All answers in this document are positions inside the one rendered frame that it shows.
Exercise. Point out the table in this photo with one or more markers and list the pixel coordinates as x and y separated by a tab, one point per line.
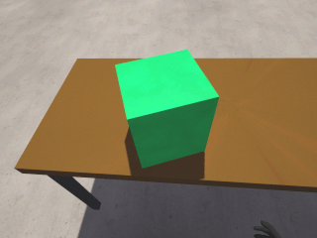
263	134

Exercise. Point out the robot right hand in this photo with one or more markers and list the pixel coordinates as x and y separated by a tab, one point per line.
268	229

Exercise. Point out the carton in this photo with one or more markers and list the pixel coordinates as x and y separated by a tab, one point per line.
169	104

